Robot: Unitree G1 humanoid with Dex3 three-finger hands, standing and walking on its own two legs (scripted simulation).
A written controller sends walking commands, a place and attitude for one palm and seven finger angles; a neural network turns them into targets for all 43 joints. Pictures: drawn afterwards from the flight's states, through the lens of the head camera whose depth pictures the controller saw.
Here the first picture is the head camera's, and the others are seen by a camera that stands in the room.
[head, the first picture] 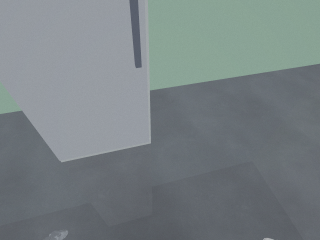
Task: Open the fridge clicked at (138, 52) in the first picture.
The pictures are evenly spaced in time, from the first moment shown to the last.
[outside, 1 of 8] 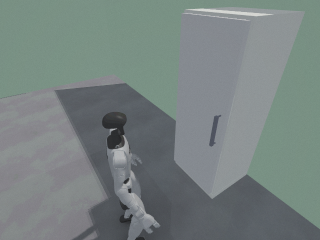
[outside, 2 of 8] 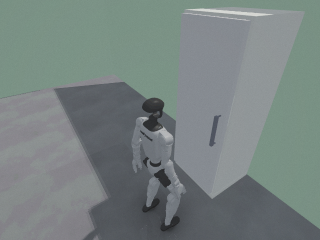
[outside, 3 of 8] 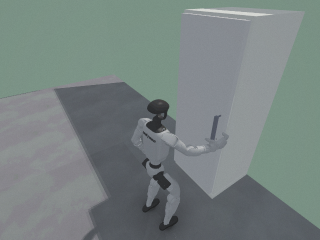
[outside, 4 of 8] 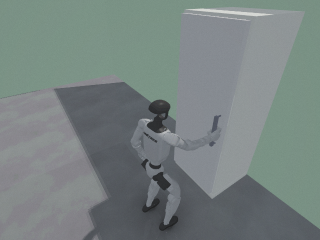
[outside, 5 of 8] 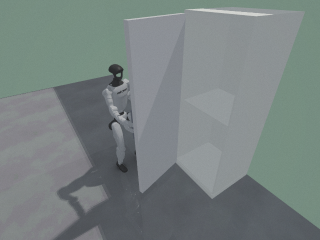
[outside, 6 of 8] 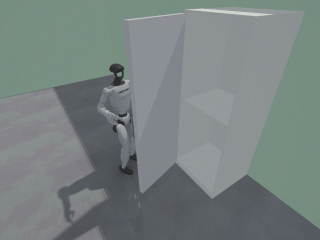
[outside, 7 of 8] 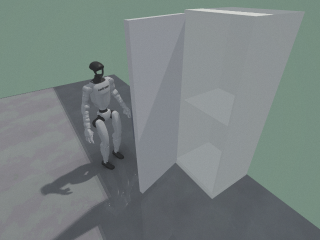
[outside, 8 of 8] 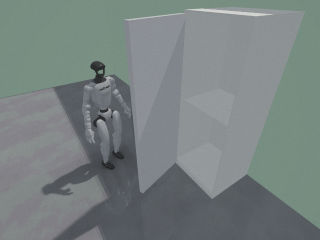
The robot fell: no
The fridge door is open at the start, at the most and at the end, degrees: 0 80 74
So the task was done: yes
